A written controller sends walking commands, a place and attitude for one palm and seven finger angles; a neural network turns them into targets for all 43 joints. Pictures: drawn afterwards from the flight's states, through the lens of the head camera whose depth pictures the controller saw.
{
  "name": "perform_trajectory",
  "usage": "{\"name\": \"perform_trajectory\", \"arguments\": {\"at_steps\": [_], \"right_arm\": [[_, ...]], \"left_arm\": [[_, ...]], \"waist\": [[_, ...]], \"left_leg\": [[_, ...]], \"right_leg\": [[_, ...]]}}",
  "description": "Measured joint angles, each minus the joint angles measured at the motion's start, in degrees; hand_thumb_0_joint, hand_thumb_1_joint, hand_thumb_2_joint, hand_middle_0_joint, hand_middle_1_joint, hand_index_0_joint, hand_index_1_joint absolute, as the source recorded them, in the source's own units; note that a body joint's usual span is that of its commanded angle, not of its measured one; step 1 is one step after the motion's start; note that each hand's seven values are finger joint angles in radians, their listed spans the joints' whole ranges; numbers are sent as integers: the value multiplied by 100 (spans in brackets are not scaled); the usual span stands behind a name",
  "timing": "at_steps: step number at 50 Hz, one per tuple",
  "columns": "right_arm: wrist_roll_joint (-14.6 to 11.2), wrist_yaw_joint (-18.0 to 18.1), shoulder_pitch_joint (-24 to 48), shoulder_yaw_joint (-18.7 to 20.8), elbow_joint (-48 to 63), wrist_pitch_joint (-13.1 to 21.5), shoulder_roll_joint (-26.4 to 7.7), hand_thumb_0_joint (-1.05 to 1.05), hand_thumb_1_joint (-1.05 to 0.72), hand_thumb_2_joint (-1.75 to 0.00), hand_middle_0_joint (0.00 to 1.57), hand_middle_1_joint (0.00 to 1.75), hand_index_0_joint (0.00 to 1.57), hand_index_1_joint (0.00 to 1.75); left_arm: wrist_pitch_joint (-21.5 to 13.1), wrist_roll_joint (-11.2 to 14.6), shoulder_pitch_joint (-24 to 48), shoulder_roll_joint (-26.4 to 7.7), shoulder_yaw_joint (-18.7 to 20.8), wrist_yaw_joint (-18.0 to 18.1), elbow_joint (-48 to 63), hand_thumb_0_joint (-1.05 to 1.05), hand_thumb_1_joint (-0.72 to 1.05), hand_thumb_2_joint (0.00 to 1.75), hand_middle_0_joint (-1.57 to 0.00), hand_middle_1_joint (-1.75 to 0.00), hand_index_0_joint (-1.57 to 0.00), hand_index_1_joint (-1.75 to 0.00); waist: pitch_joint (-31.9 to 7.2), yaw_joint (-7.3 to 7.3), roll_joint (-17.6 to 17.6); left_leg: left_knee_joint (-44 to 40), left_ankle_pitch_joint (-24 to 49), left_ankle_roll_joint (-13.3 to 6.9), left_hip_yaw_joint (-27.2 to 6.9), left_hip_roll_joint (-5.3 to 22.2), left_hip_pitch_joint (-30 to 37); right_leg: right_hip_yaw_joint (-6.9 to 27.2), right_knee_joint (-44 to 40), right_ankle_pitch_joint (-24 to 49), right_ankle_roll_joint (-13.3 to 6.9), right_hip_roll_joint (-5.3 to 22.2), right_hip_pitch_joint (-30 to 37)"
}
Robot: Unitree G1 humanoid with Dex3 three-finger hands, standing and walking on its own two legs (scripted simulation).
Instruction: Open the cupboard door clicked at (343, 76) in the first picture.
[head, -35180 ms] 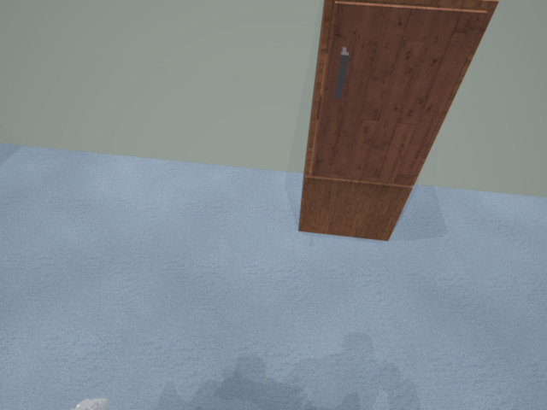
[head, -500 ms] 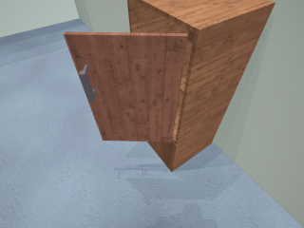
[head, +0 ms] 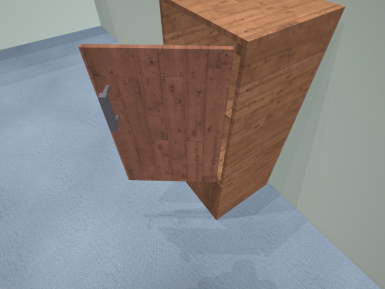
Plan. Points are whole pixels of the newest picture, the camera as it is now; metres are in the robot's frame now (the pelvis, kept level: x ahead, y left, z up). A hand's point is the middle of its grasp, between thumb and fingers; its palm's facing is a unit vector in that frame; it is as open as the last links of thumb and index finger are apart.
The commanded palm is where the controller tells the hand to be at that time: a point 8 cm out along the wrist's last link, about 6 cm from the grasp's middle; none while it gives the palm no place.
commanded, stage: look again from close up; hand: left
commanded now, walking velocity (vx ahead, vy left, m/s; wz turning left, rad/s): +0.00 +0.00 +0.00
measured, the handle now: (110, 108) +0.57 +0.27 +0.04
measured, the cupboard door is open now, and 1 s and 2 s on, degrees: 53 53 53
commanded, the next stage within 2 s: shuffle to correct the standing spot in 0.26 s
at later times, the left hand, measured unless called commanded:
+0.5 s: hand out of the picture +0.02 +0.16 -0.17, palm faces +0.04 -0.98 -0.21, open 7.4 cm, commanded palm none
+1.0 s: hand out of the picture +0.06 +0.19 -0.17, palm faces +0.03 -0.97 -0.23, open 7.4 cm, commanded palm none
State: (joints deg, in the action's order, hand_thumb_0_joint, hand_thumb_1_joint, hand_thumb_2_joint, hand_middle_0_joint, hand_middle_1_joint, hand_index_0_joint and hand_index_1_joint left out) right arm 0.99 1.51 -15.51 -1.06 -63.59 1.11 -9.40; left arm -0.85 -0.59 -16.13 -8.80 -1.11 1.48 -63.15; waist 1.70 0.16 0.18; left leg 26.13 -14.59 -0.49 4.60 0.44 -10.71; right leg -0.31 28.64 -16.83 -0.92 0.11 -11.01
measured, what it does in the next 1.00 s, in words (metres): stands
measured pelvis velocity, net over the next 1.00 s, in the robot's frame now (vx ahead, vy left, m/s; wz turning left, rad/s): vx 0.03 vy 0.01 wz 0.01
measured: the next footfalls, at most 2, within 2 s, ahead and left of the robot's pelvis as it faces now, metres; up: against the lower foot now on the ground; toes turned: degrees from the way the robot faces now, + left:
none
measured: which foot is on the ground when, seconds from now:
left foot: down 0.00-1.00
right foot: down 0.00-1.00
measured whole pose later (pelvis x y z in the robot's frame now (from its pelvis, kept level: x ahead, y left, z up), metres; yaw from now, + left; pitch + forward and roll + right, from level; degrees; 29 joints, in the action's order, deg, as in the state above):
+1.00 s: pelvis +0.03 +0.01 +0.00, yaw +1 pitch +0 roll +1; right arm 1.1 2.3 -13.8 -0.3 -63.9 0.9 -9.1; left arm -1.0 -0.7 -13.2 -9.6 0.2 1.6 -61.8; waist 2.6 0.1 0.2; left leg 26.2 -17.5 -1.0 5.5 -0.6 -8.3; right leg -2.9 30.2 -18.7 -1.5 0.8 -11.2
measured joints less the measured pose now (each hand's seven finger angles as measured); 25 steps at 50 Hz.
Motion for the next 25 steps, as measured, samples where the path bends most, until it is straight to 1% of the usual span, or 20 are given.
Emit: {"name": "perform_trajectory", "arguments": {"at_steps": [7,19,25], "right_arm": [[-4,23,101,9,-50,9,15,0,-91,-90,20,30,20,30],[-3,47,161,16,-100,6,8,0,-91,-90,20,30,20,30],[7,13,100,35,-43,-65,-10,0,-91,-90,20,30,20,30]], "left_arm": [[-13,-3,-10,7,9,-5,-55,1,91,90,-21,-30,-20,-30],[-31,-7,41,-31,36,2,-59,1,91,90,-20,-30,-20,-30],[-31,-16,49,-35,83,8,33,1,91,90,-20,-30,-20,-30]], "waist": [[-2,-28,-43],[-16,-37,-40],[-23,-61,-9]], "left_leg": [[-37,-10,47,-27,44,45],[-103,-19,119,-72,95,126],[29,-96,143,-107,112,59]], "right_leg": [[-26,-61,-5,-42,-46,60],[-71,-125,-30,-109,-100,150],[-106,-37,-104,-142,-112,117]]}}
